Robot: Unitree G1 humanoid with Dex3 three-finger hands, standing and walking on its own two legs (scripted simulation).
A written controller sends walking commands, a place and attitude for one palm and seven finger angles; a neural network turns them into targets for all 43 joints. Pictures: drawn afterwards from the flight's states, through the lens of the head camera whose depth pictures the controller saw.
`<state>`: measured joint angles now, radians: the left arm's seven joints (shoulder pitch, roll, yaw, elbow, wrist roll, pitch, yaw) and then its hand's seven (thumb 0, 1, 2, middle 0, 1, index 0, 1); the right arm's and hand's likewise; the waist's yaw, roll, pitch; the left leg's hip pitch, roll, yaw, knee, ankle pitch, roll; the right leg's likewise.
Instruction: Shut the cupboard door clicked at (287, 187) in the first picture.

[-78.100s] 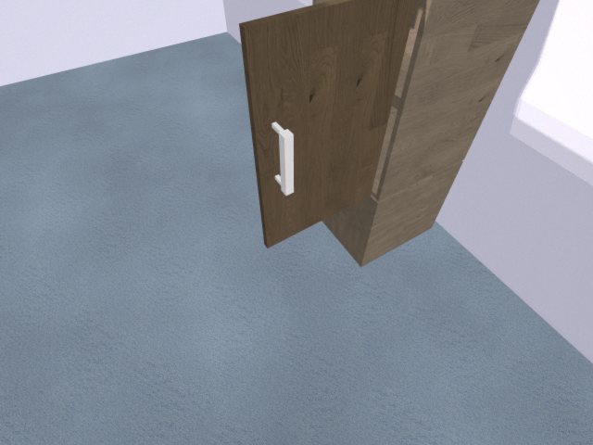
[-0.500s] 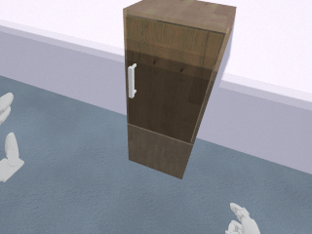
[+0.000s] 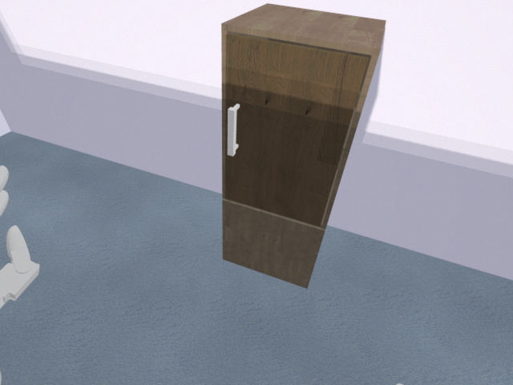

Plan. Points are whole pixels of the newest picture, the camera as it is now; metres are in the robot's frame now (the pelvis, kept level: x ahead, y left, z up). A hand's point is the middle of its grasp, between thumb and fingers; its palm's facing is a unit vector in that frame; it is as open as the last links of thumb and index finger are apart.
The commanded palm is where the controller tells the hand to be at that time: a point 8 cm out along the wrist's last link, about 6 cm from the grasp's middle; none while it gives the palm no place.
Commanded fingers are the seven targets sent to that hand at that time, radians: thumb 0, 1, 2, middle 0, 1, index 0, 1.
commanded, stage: stop stepping back and stand still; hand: left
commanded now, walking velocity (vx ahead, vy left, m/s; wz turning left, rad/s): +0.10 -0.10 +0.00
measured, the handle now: (234, 130) +0.87 +0.12 -0.01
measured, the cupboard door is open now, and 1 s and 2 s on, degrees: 0 0 0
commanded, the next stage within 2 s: let the arm hang, fingers relaxed in 0.32 s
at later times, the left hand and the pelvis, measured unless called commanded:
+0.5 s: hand (74, 303) +0.20 +0.27 +0.08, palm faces +0.30 -0.84 -0.45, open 7.4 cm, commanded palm none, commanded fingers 0.00 0.90 0.90 -0.20 -0.30 -0.20 -0.30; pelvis -0.01 +0.01 +0.00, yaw +0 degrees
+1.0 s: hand out of the picture -0.07 +0.19 -0.16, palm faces +0.03 -0.98 -0.22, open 7.2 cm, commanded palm none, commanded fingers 0.00 0.90 0.90 -0.20 -0.30 -0.20 -0.30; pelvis -0.02 +0.00 +0.02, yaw +0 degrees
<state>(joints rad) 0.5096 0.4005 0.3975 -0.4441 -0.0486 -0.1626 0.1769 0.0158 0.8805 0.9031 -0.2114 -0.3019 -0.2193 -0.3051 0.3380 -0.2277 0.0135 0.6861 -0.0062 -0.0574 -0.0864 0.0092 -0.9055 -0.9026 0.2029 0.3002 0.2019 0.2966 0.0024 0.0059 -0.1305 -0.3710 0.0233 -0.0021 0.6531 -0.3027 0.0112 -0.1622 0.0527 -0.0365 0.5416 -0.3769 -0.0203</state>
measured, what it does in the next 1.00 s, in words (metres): stands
